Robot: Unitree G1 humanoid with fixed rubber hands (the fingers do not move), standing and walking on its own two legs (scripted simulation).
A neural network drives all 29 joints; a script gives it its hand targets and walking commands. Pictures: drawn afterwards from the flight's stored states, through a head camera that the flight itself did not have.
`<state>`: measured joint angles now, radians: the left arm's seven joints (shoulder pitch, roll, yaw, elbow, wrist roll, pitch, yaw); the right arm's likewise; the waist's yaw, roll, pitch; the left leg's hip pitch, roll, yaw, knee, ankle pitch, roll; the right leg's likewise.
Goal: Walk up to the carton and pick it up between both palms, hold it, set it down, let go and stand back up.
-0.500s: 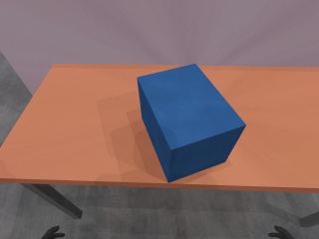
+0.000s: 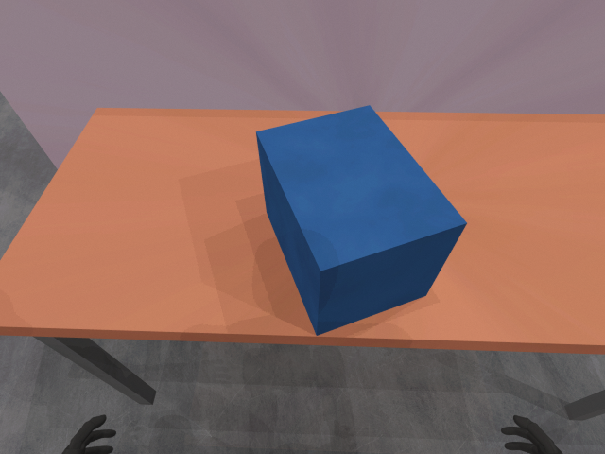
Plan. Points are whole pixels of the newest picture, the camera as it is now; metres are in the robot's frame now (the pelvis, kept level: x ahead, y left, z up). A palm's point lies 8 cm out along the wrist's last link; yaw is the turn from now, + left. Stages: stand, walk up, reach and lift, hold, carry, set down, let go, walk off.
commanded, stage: reach and lift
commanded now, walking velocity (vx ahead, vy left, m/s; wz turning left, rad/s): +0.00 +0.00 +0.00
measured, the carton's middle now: (344, 216) +0.45 -0.05 +0.02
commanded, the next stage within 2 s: none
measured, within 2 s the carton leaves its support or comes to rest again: neither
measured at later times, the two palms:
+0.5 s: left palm (119, 424) +0.18 +0.25 -0.06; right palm (571, 400) +0.19 -0.33 -0.05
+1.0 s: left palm (155, 412) +0.18 +0.19 -0.01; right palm (593, 419) +0.16 -0.33 -0.01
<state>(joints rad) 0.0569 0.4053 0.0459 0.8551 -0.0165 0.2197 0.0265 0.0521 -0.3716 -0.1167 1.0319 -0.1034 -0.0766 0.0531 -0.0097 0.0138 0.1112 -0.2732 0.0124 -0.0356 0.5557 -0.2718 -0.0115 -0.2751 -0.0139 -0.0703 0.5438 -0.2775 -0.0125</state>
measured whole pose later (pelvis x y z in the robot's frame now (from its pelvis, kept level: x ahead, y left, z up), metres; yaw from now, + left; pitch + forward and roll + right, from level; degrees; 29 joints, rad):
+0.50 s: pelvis +0.04 -0.05 +0.01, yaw +1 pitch -4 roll +1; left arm 0.20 0.33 0.14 0.39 0.02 0.39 0.03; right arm 0.20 -0.38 -0.03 0.69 0.05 -0.06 0.09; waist 0.04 -0.06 0.07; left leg -0.08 0.06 -0.04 0.38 -0.23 -0.06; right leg -0.10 0.04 -0.09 0.42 -0.26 -0.07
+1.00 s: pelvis +0.02 -0.01 +0.01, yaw -3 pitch -2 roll +0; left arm 0.40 0.08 -0.01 0.06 0.03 0.25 0.19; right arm 0.26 -0.50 -0.10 0.56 0.20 -0.09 0.30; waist 0.02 0.00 0.00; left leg -0.10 0.04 0.04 0.31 -0.17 -0.03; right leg -0.13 0.02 -0.01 0.32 -0.16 -0.03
